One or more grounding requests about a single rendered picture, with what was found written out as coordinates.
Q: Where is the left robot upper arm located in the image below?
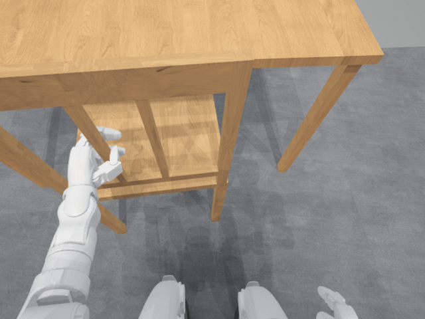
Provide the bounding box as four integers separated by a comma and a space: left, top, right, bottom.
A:
19, 302, 90, 319

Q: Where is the left robot thigh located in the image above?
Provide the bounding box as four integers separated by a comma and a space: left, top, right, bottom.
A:
138, 280, 185, 319

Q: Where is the chair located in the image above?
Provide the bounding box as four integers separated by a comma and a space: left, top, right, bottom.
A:
0, 49, 254, 234

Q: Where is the right robot hand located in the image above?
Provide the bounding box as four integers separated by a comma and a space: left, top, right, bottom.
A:
316, 286, 358, 319

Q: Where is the table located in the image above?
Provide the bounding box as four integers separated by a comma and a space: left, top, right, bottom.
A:
0, 0, 384, 187

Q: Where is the robot left forearm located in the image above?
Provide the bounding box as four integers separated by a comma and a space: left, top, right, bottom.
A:
17, 185, 101, 319

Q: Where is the right robot shin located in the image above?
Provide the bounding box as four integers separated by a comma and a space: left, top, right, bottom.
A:
246, 281, 260, 287

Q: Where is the left robot hand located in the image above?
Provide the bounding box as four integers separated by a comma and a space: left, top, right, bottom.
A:
68, 126, 126, 190

